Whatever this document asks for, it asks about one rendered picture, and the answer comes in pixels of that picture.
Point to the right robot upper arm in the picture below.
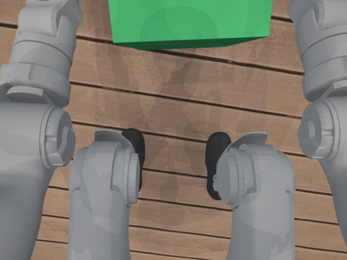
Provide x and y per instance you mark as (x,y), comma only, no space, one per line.
(322,135)

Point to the carton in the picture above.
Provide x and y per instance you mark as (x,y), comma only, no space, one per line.
(179,24)

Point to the robot right forearm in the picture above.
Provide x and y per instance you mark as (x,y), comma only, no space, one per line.
(321,36)

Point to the left robot thigh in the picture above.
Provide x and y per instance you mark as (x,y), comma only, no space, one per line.
(99,214)

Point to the robot left forearm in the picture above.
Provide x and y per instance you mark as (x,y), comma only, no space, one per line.
(42,53)

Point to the robot thigh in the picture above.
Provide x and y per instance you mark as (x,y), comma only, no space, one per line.
(252,182)
(99,214)

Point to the right robot thigh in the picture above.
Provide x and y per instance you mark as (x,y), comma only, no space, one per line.
(252,182)

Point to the left robot upper arm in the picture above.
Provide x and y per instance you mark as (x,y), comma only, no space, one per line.
(35,139)

